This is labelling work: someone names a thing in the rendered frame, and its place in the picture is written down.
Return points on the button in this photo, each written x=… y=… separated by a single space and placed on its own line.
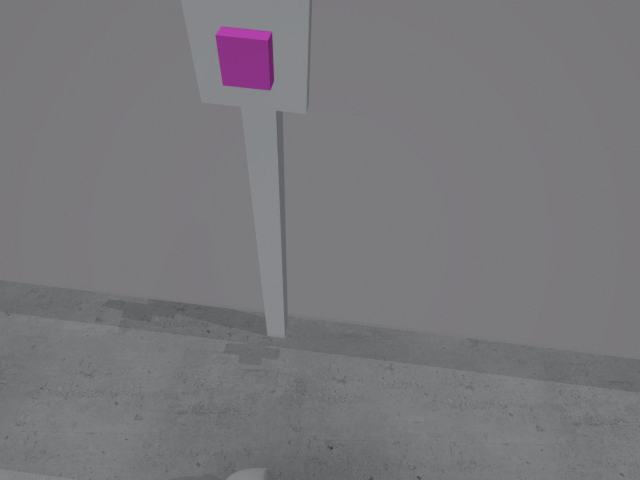
x=245 y=57

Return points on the panel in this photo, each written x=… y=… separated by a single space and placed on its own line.
x=262 y=115

